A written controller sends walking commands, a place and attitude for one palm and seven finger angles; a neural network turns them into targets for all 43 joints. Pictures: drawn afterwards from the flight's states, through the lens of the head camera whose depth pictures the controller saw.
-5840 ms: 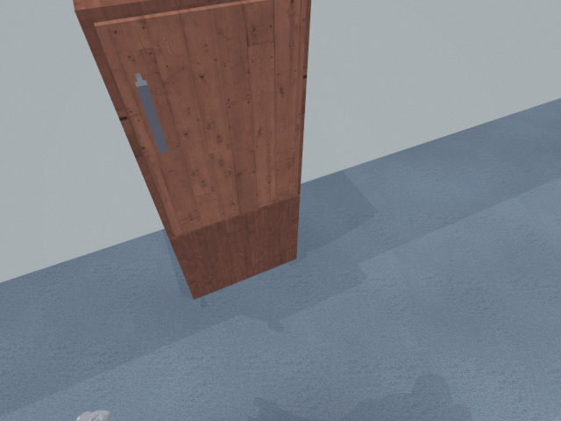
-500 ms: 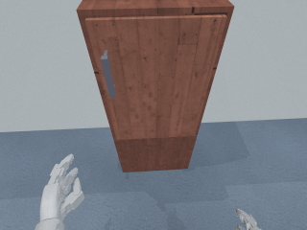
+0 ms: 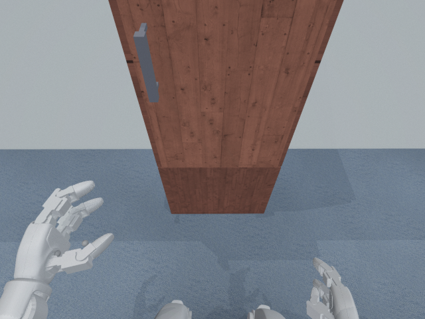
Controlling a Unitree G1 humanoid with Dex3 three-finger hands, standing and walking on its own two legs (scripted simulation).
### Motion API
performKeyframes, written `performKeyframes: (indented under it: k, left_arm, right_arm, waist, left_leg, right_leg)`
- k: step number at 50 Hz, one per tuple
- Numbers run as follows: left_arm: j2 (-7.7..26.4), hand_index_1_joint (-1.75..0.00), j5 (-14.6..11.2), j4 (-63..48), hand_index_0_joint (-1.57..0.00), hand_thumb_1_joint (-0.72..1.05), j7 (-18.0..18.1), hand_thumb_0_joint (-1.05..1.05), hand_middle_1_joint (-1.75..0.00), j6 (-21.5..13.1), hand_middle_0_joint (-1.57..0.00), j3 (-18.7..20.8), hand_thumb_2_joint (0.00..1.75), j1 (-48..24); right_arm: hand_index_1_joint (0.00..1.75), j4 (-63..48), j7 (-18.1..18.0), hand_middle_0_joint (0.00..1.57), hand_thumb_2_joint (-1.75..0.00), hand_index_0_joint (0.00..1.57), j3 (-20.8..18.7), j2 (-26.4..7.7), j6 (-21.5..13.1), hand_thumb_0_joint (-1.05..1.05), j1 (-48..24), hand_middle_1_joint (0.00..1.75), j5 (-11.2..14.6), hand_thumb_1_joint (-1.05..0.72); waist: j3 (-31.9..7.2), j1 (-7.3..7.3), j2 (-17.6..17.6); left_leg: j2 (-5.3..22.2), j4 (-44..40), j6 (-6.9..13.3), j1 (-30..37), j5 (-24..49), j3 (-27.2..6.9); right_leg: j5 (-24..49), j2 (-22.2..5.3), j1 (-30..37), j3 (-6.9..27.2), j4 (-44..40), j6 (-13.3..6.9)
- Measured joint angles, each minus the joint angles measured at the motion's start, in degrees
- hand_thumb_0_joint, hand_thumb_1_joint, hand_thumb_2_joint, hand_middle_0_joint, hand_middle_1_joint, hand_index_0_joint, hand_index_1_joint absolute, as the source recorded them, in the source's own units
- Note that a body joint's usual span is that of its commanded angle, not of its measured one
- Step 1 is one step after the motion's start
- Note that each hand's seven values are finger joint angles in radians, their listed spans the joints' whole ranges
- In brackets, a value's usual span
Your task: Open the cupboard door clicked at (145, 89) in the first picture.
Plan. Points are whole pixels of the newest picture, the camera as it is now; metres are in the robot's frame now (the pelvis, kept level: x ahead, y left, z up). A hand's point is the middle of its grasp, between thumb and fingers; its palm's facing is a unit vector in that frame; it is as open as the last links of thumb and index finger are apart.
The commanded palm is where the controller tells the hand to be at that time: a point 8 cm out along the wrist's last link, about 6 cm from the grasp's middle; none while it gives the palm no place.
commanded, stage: raise the hand with hooked fingers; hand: left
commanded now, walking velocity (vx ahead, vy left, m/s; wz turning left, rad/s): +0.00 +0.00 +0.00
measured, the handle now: (149, 65) +0.58 +0.19 +0.15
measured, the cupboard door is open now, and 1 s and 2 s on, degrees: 0 0 0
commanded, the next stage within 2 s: move the hooked fingers beside the handle in 1.40 s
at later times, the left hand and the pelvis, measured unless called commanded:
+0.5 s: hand (53, 197) +0.27 +0.27 +0.12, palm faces +0.12 -0.99 -0.05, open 13.1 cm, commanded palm +0.24 +0.32 +0.12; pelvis +0.01 +0.03 +0.03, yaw -1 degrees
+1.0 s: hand (38, 147) +0.32 +0.29 +0.17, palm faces +0.12 -0.99 -0.02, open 14.0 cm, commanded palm +0.28 +0.33 +0.17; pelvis +0.02 +0.02 +0.05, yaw -1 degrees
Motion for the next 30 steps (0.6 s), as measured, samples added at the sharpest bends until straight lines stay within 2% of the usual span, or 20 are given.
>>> performKeyframes:
  k: [3, 8, 16, 23, 30]
  left_arm:
    - [0.28, -0.74, -0.46, 0.80, -0.25, 0.21, 1.25, 0.01, -0.74, 1.95, -0.25, 1.17, 0.61, -0.03]
    - [-0.11, -0.82, -0.21, 1.15, -0.26, 0.10, 3.51, 0.00, -0.82, 0.52, -0.25, 1.98, 0.56, -0.19]
    - [0.70, -0.94, 0.66, 2.37, -0.27, -0.09, 3.40, 0.00, -0.94, 1.24, -0.27, 1.48, 0.48, -3.35]
    - [1.95, -1.04, 1.06, 3.54, -0.29, -0.26, 3.77, 0.00, -1.04, 3.93, -0.28, 2.42, 0.41, -7.52]
    - [3.32, -1.14, 1.26, 6.52, -0.30, -0.41, 2.24, -0.01, -1.14, 8.07, -0.29, 3.73, 0.35, -12.56]
  right_arm:
    - [0.30, 0.08, 0.04, 0.21, -0.90, 0.21, -0.04, -0.08, -0.10, 0.01, 2.24, 0.30, -0.03, -0.90]
    - [0.30, -0.02, 0.08, 0.21, -0.90, 0.21, -0.81, -2.17, -0.86, 0.01, 4.71, 0.30, -0.04, -0.90]
    - [0.30, -0.16, -0.65, 0.21, -0.90, 0.20, -1.38, -4.83, -1.69, 0.01, 4.28, 0.30, 0.31, -0.90]
    - [0.30, -0.97, -0.73, 0.20, -0.90, 0.20, -0.25, -4.07, -1.88, 0.01, 2.44, 0.30, 0.46, -0.90]
    - [0.30, -1.19, -0.92, 0.21, -0.90, 0.20, 1.38, -2.97, -1.41, 0.01, 1.33, 0.30, 0.53, -0.90]
  waist:
    - [-0.30, -1.05, 0.20]
    - [-0.16, -1.50, 0.06]
    - [1.04, -1.08, -0.63]
    - [1.27, -0.41, -0.77]
    - [1.55, 0.54, -0.13]
  left_leg:
    - [-0.18, -3.15, 0.52, 2.37, 1.19, 1.17]
    - [-0.66, -6.28, 1.24, 5.00, 2.38, 2.32]
    - [-1.25, -8.90, 2.07, 8.47, 3.19, 2.79]
    - [-1.54, -11.89, 2.36, 12.12, 4.10, 2.83]
    - [-1.67, -14.96, 2.44, 15.62, 5.12, 2.84]
  right_leg:
    - [1.30, -0.05, 1.83, 1.04, -2.73, 0.48]
    - [2.63, -0.39, 4.07, 2.08, -5.60, 1.15]
    - [3.77, -0.81, 7.72, 2.47, -8.62, 1.92]
    - [4.80, -0.94, 11.57, 2.41, -11.88, 2.29]
    - [5.86, -0.91, 15.17, 2.33, -15.06, 2.43]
